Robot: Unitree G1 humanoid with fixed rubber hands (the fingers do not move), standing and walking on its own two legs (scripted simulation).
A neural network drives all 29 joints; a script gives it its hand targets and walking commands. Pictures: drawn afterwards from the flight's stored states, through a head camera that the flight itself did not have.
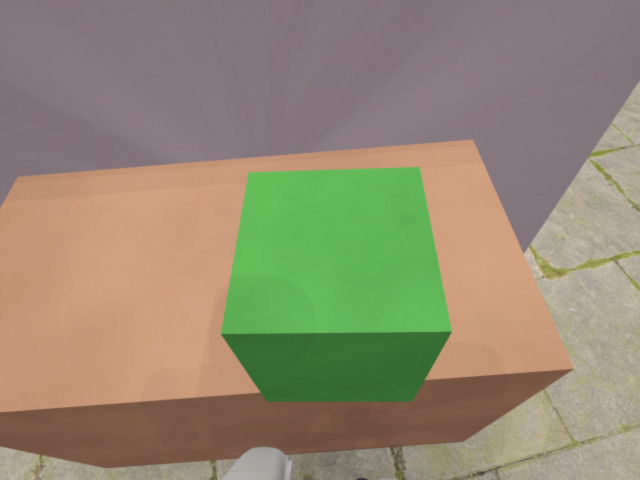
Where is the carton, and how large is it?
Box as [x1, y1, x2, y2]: [221, 167, 451, 401]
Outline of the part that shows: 419,167 248,172 221,334 267,401 412,401 451,332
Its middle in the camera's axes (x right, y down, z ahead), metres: +0.02 +0.07 +0.51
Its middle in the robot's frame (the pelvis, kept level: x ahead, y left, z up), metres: +0.34 -0.01 +0.01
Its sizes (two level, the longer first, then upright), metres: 0.210 0.209 0.253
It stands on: a pedestal, 0.66 m high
